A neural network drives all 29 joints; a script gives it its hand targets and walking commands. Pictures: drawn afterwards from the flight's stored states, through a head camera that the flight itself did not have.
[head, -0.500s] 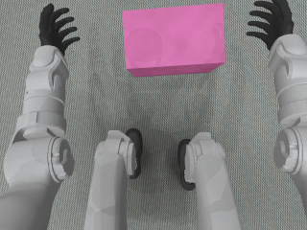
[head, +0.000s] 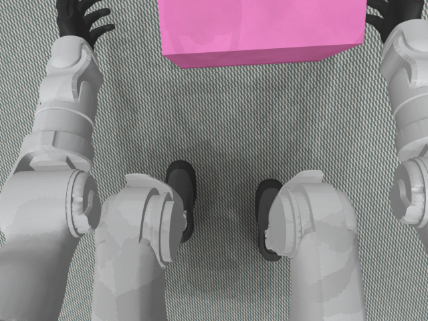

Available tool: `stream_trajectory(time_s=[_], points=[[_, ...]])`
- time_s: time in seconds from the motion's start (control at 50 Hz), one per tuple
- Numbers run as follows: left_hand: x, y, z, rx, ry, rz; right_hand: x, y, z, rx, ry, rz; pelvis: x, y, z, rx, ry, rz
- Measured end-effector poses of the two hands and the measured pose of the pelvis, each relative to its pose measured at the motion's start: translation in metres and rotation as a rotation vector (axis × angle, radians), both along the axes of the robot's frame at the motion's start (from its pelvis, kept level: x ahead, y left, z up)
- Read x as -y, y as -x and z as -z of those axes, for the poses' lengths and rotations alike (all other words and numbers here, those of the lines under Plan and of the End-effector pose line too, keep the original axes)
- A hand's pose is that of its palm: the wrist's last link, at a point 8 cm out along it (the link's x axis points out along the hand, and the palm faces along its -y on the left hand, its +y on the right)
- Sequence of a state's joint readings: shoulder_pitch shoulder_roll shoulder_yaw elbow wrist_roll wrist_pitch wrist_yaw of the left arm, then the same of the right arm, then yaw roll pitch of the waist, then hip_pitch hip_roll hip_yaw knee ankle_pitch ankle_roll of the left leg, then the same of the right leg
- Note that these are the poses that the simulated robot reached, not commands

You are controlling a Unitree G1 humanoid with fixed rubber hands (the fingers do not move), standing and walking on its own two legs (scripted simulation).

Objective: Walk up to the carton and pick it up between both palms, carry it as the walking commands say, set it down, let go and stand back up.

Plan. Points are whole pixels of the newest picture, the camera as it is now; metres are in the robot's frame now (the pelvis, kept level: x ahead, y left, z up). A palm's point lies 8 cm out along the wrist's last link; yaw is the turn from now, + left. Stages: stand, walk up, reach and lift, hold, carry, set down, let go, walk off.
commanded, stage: reach and lift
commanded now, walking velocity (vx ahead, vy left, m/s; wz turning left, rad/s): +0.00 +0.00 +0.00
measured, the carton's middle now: (253, 7) +0.57 -0.05 -0.28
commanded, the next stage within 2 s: none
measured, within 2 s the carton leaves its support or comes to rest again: leaves its support in 1.88 s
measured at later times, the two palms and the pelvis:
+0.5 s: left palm (90, 39) +0.51 +0.21 -0.20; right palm (393, 19) +0.53 -0.24 -0.19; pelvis -0.01 +0.00 -0.02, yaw -1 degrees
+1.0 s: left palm (116, 34) +0.52 +0.17 -0.19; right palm (374, 26) +0.52 -0.21 -0.20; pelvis -0.02 +0.00 -0.01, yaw -1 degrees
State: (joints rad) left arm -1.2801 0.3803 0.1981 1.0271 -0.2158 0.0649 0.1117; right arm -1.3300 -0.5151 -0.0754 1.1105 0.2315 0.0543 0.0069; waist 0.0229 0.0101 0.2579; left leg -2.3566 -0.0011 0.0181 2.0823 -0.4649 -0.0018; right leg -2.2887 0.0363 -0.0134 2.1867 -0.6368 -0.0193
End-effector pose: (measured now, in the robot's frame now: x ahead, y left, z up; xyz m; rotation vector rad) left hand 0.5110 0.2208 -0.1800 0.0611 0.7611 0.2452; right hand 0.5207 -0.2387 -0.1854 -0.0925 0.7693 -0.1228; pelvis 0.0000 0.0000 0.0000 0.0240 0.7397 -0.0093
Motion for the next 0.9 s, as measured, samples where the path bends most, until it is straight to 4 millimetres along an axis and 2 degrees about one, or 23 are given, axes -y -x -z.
stream_trajectory(time_s=[0.12,0.2,0.3,0.42,0.58,0.68,0.76,0.84,0.9], points=[[-0.004,0.004,0.008,-0.019,-0.011,-0.005,0.001,0.009,0.019,-0.006,-0.013,0.009,0.002,0.004,0.014,0.055,-0.008,0.003],[0.003,0.005,0.011,-0.028,0.017,-0.012,0.007,0.017,0.025,-0.040,-0.001,0.013,0.005,0.008,0.019,0.095,-0.013,0.003],[0.011,0.000,0.013,-0.012,0.053,-0.031,0.005,0.009,0.017,-0.011,0.002,-0.003,0.008,0.011,0.023,0.125,-0.009,0.016],[0.011,0.000,0.014,-0.017,0.047,-0.027,-0.002,-0.008,0.004,0.018,0.009,-0.006,0.007,0.011,0.023,0.123,-0.004,0.023],[0.011,0.001,0.018,-0.031,0.027,0.007,-0.004,0.003,0.013,-0.012,0.008,0.025,0.001,0.010,0.018,0.098,0.007,0.015],[0.022,-0.005,0.014,-0.013,0.044,0.030,-0.006,0.007,0.013,-0.011,0.016,0.021,-0.002,0.012,0.017,0.100,0.011,0.010],[0.039,-0.011,0.010,0.007,0.074,0.041,-0.009,0.008,0.011,-0.022,0.020,0.007,-0.002,0.015,0.018,0.107,0.009,0.009],[0.055,-0.009,0.011,-0.013,0.090,0.057,-0.017,0.008,0.011,-0.024,0.003,-0.011,-0.001,0.017,0.016,0.108,0.010,0.011],[0.055,-0.007,0.011,-0.015,0.077,0.029,-0.021,0.007,0.011,-0.025,-0.004,-0.010,0.001,0.018,0.014,0.103,0.006,0.013]])
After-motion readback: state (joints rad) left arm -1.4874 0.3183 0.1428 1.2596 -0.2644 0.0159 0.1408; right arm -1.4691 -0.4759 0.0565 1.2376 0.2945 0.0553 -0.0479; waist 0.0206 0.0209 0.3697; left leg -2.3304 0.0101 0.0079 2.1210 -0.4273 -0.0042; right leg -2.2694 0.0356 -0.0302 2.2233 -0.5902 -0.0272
